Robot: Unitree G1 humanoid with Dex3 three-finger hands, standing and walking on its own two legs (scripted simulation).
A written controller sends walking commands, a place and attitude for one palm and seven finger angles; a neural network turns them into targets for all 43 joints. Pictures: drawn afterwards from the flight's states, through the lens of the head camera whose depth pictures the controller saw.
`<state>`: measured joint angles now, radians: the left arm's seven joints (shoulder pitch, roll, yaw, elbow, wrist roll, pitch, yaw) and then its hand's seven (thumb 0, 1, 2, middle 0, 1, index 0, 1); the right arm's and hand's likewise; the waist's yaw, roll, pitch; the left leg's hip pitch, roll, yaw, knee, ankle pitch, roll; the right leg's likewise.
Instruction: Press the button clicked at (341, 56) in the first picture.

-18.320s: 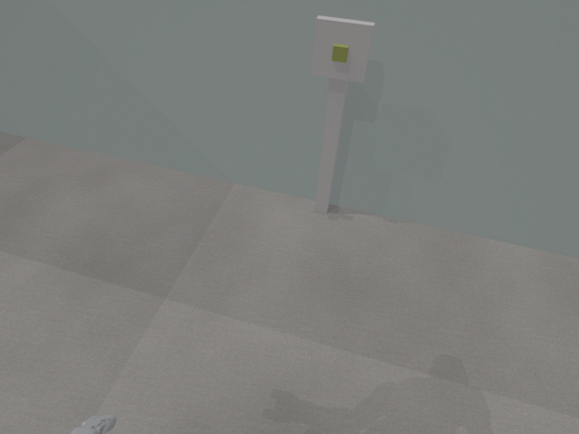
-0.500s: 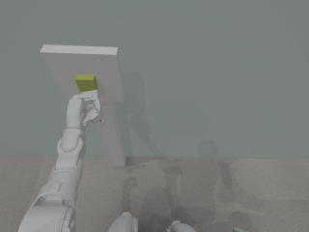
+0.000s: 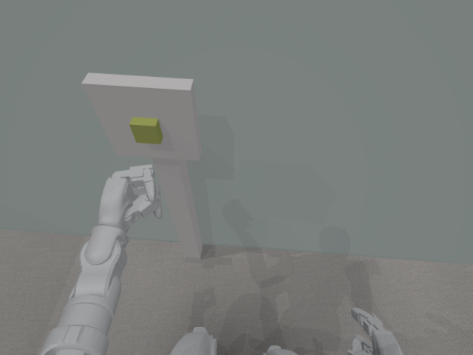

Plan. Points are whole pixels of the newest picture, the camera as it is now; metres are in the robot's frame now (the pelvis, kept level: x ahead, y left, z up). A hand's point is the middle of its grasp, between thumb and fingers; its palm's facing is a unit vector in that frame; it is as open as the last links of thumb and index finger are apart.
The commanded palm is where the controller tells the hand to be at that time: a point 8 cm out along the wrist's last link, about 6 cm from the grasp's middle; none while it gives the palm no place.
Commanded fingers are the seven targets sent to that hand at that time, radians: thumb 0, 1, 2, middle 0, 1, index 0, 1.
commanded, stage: draw the hand back to the body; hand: left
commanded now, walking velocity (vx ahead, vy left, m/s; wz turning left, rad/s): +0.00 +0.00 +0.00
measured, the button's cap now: (147, 129) +0.49 +0.19 +0.08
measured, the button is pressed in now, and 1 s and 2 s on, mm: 0 0 0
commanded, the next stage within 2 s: step back with the hand held close in 1.44 s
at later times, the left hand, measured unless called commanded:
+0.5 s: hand (93, 228) +0.26 +0.20 +0.14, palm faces -0.02 -1.00 -0.07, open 3.1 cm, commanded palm +0.23 +0.25 +0.15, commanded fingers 0.00 0.90 0.90 -1.30 -1.50 -1.30 -1.50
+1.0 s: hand out of the picture +0.23 +0.26 +0.21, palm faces +0.32 -0.88 -0.34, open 3.1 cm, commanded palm +0.18 +0.30 +0.23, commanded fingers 0.00 0.90 0.90 -1.30 -1.50 -1.30 -1.50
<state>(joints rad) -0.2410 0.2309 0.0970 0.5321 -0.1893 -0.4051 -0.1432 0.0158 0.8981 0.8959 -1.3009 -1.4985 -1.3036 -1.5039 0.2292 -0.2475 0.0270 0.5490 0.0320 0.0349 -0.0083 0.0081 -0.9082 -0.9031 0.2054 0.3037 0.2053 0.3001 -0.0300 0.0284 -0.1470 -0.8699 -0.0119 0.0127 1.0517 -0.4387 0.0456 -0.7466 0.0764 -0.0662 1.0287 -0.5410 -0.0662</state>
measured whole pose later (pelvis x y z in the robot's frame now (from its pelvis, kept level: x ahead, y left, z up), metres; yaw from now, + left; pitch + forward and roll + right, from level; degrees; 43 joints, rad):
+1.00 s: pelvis +0.03 +0.03 +0.07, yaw +0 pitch -2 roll -1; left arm 0.48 0.33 0.19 -0.43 -0.07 -0.03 0.11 0.01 0.89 0.90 -1.30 -1.50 -1.30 -1.50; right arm 0.22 -0.22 0.07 0.55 0.02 -0.03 -0.06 0.01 -0.90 -0.90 0.21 0.30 0.21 0.30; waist 0.05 0.06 -0.03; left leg -0.20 -0.07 0.04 0.47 -0.24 0.09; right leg -0.08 0.03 0.00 0.42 -0.31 -0.01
